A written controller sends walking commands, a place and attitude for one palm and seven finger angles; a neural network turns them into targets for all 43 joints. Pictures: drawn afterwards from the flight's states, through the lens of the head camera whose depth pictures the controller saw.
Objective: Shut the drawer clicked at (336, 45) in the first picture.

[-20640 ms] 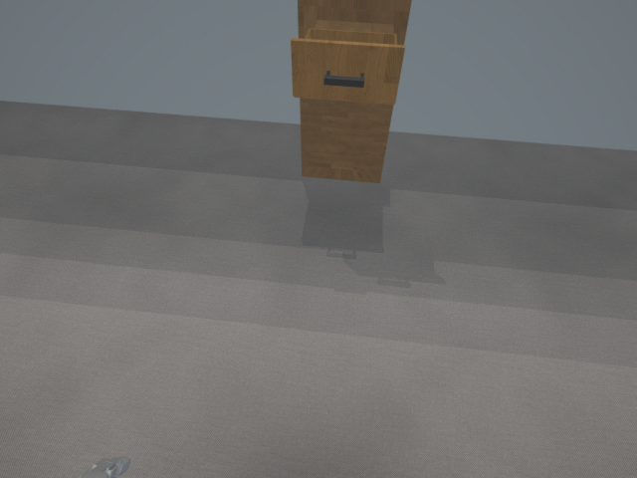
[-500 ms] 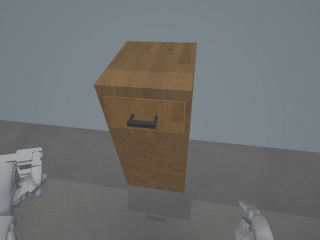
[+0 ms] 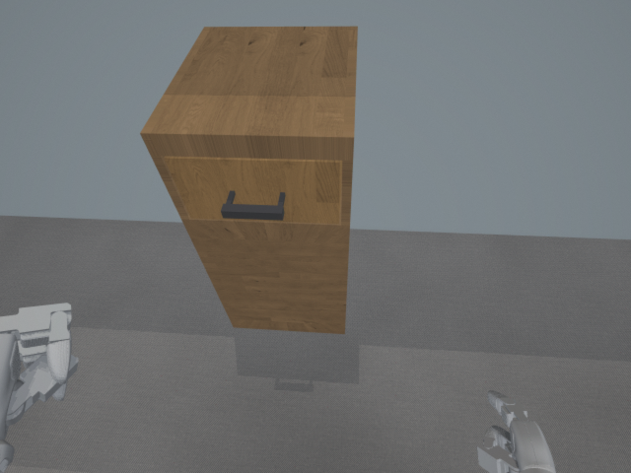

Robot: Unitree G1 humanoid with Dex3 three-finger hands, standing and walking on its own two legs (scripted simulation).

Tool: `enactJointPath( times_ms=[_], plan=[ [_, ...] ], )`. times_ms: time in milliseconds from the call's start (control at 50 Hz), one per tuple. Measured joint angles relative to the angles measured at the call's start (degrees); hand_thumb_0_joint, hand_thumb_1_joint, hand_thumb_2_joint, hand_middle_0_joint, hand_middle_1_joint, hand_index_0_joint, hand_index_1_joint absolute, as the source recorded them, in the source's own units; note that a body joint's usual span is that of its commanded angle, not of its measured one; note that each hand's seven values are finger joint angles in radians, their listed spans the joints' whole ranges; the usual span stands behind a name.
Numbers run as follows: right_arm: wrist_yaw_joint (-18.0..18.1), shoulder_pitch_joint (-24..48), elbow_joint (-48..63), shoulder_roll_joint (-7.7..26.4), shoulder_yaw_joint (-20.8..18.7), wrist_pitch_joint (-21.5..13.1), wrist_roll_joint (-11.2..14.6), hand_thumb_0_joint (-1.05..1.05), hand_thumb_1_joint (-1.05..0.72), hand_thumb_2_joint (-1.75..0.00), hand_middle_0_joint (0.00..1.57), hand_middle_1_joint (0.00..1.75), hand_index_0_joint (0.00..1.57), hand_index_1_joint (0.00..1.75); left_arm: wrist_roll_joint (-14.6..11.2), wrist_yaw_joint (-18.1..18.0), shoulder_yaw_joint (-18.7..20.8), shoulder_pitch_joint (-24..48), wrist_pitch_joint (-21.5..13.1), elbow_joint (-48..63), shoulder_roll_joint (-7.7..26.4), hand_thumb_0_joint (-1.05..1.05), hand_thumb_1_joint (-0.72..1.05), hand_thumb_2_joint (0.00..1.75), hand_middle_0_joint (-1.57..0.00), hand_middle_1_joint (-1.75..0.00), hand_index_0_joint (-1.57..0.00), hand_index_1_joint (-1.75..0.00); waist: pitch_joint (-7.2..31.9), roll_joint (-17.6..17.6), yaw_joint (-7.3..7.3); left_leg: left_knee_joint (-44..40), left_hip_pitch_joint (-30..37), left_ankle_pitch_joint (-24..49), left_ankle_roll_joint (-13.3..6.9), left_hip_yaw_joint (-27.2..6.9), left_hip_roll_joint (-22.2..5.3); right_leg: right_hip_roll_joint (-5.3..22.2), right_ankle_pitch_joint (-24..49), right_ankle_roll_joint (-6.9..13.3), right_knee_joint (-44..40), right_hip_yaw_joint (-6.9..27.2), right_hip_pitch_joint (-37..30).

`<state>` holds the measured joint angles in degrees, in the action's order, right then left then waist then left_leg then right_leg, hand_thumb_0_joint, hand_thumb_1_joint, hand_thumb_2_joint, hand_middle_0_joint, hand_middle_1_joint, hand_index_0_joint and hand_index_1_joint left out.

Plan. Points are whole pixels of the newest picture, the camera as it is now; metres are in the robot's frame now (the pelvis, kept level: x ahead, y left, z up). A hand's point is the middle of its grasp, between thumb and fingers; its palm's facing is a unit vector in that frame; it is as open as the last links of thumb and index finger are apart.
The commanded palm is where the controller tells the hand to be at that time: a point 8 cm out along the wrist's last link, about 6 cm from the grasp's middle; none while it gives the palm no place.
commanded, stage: step back with the hand held close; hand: left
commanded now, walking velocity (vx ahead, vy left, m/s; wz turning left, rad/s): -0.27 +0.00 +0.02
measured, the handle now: (254, 204) +0.61 +0.17 -0.10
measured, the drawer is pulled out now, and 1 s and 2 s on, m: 0.00 0.00 0.00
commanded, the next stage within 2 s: stop stepping back and stand still in 1.02 s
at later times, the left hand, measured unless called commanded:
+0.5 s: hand out of the picture +0.10 +0.26 +0.15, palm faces +0.36 -0.78 -0.52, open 3.3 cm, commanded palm +0.03 +0.30 +0.17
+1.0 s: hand out of the picture +0.03 +0.24 +0.17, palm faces +0.36 -0.80 -0.48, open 3.3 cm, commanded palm -0.04 +0.28 +0.17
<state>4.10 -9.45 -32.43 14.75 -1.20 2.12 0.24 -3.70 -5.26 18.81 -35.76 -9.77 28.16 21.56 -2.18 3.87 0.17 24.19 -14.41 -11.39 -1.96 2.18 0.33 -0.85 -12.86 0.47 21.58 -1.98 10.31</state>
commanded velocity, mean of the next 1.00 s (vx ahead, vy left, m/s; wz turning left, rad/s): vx -0.34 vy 0.00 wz -0.05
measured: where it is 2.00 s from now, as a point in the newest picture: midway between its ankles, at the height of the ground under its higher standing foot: outside the picture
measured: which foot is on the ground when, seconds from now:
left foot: down 0.00-0.62, up 0.64-0.74, down 0.76-1.00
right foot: down 0.00-0.78, up 0.80-1.00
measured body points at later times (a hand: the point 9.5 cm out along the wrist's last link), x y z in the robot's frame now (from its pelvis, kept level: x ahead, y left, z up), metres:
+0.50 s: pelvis -0.08 +0.01 -0.01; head -0.05 +0.02 +0.43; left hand +0.08 +0.30 +0.17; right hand +0.11 -0.22 -0.09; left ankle +0.01 +0.10 -0.74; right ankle -0.03 -0.11 -0.74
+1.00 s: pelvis -0.16 +0.00 -0.01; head -0.12 +0.03 +0.44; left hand +0.00 +0.28 +0.19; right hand +0.03 -0.22 -0.08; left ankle -0.06 +0.10 -0.74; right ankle -0.25 -0.14 -0.70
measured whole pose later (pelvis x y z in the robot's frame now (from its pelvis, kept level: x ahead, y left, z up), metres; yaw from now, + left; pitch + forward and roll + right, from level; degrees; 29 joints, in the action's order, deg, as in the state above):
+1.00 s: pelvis -0.16 +0.00 -0.01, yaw +1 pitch +5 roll -3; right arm 2.3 -10.0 -34.6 8.5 -0.4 -6.7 -1.8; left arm -2.0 -8.1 24.0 -36.6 -15.3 38.2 24.8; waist 0.7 -0.7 -0.6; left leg 27.2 -28.3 -4.6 -1.5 1.1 -3.5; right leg -3.8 -27.9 -0.6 45.5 1.6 18.5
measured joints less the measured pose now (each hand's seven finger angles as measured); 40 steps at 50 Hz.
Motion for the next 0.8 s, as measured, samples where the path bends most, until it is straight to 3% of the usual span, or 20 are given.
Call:
enactJointPath(
  times_ms=[180, 380, 480, 540, 620, 700, 760, 800],
  plan=[
    [0.64, -0.28, 1.44, -1.28, 0.18, 0.53, 0.12, 0.01, -0.91, -0.90, 0.20, 0.30, 0.20, 0.30, -0.02, -1.10, 1.97, -1.86, -0.47, 4.98, 3.11, 0.02, 0.89, 0.90, -1.40, -1.60, -1.40, -1.60, 0.31, -1.85, -0.68, 1.65, -2.71, 0.93, -0.88, 0.28, 0.90, 1.03, 0.01, -0.79, 3.39, 0.12, 3.43],
    [0.65, 0.32, 2.46, -2.01, 1.26, -1.33, 0.07, 0.01, -0.90, -0.90, 0.20, 0.30, 0.20, 0.30, 1.55, -1.79, 1.75, -0.40, -2.44, 2.77, 0.91, 0.02, 0.89, 0.90, -1.40, -1.60, -1.40, -1.60, 0.63, -1.32, -0.50, 4.49, -6.79, 2.67, -1.59, -0.64, 0.68, 0.82, 2.08, -1.03, 5.02, -0.89, 6.58],
    [1.02, -1.40, 2.48, -2.08, 1.36, -2.78, -0.30, 0.01, -0.90, -0.90, 0.20, 0.30, 0.20, 0.30, 3.06, -1.83, 1.87, 0.14, -3.23, 4.31, 1.46, 0.02, 0.89, 0.90, -1.41, -1.60, -1.40, -1.60, -0.32, -2.41, 0.07, 6.06, -8.95, 3.34, -1.84, -1.95, 1.19, -1.14, 1.22, -1.24, 8.18, 1.62, 8.62],
    [1.17, -2.59, 2.12, -1.96, 1.08, -3.49, -0.31, 0.01, -0.90, -0.90, 0.20, 0.30, 0.20, 0.30, 3.72, -1.81, 2.76, 1.02, -3.94, 5.37, 2.37, 0.02, 0.89, 0.90, -1.41, -1.60, -1.40, -1.60, -0.76, -2.79, 0.65, 7.67, -10.70, 3.21, -2.05, -2.11, 1.11, -2.04, 0.02, -0.35, 10.49, 2.78, 9.44],
    [0.56, -2.27, 0.72, -1.58, 0.30, -4.00, -0.34, 0.01, -0.90, -0.90, 0.20, 0.30, 0.20, 0.30, 3.12, -1.92, 4.57, -0.18, -5.36, 6.80, 2.26, 0.02, 0.89, 0.90, -1.41, -1.60, -1.40, -1.60, -1.02, -2.14, -0.14, 11.06, -13.05, -1.05, -1.28, -1.98, 0.14, -2.53, 0.55, 0.39, 11.25, 2.07, 10.68],
    [-0.28, -1.68, -1.89, -1.79, -0.98, -3.60, -0.55, 0.01, -0.90, -0.90, 0.20, 0.30, 0.20, 0.30, 2.11, -2.69, 3.53, -0.42, -6.03, 7.13, 1.37, 0.02, 0.89, 0.90, -1.41, -1.60, -1.41, -1.60, 0.17, -3.09, -0.75, 18.12, -13.98, -7.21, 0.75, -2.56, 1.23, -2.09, 2.34, 0.39, 9.71, 2.81, 11.11],
    [-0.06, -1.93, -2.44, -1.87, -0.91, -3.31, -0.57, 0.01, -0.90, -0.90, 0.20, 0.30, 0.20, 0.30, 2.14, -3.13, 2.63, 0.45, -6.05, 6.69, 0.89, 0.01, 0.89, 0.90, -1.41, -1.60, -1.41, -1.60, 2.09, -3.93, -0.27, 11.77, -9.00, -6.07, 0.11, -2.94, 0.72, -1.90, 3.55, -0.29, 9.04, 3.12, 12.52],
    [0.69, -0.95, -2.45, -2.35, -0.83, -3.95, -0.77, 0.01, -0.90, -0.90, 0.20, 0.30, 0.20, 0.30, 2.67, -3.26, 2.72, 2.71, -6.08, 5.97, 1.51, 0.01, 0.89, 0.90, -1.41, -1.60, -1.41, -1.60, 0.98, -4.97, 0.42, 9.89, -9.61, 0.03, -0.62, -2.82, 1.25, -1.92, 0.84, -0.92, 13.04, 3.95, 14.81]
  ],
)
